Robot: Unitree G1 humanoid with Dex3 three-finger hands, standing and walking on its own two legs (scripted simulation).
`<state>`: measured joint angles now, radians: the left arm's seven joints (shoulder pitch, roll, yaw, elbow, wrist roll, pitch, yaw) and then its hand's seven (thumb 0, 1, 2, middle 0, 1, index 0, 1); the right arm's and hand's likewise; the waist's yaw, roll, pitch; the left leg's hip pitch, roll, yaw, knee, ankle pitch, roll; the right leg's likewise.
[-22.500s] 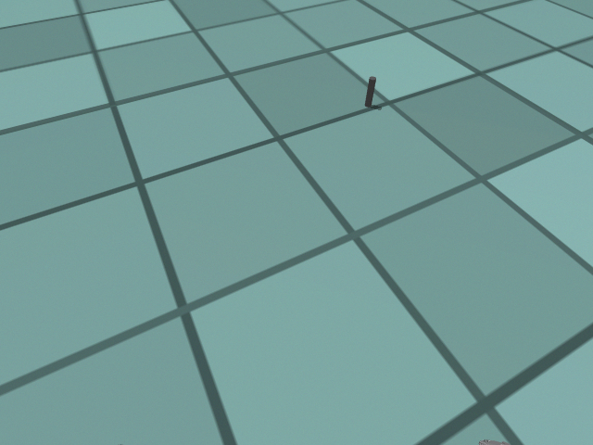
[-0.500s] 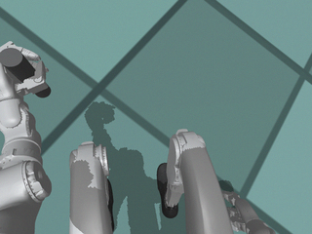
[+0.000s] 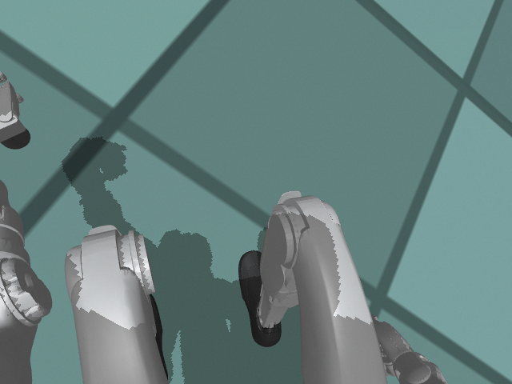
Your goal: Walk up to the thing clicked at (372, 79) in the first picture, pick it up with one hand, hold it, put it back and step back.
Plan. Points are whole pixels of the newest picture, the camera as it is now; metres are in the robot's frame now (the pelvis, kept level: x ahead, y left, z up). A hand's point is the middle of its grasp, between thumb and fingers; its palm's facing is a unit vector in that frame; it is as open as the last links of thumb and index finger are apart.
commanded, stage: crouch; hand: left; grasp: from the side
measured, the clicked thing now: out of the picture +0.49 +0.29 -0.10
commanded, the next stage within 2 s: lower in 0.30 s
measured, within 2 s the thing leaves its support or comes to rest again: rests again in 1.56 s
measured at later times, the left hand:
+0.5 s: hand (9, 115) +0.50 +0.28 -0.12, palm faces +0.32 -0.95 -0.01, open 4.9 cm
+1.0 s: hand (28, 130) +0.50 +0.27 -0.17, palm faces +0.31 -0.95 -0.03, open 4.9 cm
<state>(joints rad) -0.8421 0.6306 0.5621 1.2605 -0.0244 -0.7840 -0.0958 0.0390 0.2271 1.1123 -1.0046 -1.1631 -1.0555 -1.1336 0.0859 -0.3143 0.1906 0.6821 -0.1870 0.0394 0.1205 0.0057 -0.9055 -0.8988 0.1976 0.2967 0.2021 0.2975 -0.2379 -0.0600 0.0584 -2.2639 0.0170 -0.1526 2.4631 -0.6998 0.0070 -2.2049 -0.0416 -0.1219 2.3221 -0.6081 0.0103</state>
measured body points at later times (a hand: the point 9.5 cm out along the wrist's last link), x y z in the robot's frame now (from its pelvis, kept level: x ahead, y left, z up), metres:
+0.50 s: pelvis +0.00 +0.00 -0.02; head +0.25 +0.11 +0.34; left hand +0.47 +0.33 -0.11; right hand +0.08 -0.28 -0.10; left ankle +0.08 +0.12 -0.29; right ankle +0.12 -0.12 -0.29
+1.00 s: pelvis +0.00 +0.01 -0.03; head +0.26 +0.14 +0.31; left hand +0.47 +0.32 -0.17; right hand +0.09 -0.27 -0.08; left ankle +0.08 +0.12 -0.29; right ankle +0.12 -0.12 -0.29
